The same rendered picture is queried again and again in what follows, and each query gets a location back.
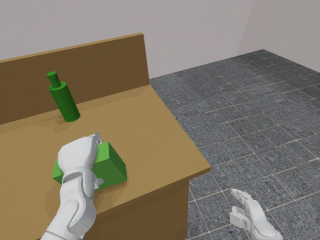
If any robot right hand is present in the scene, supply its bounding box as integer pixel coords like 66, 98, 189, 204
229, 188, 268, 236

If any table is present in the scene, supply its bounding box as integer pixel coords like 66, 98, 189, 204
0, 32, 211, 240

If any left robot forearm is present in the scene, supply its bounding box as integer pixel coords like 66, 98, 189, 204
40, 168, 97, 240

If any right robot forearm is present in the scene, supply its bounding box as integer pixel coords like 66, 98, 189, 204
251, 219, 283, 240

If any sponge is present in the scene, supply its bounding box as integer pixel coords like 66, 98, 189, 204
52, 141, 128, 192

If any robot left hand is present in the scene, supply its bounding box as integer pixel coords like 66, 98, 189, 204
57, 132, 104, 190

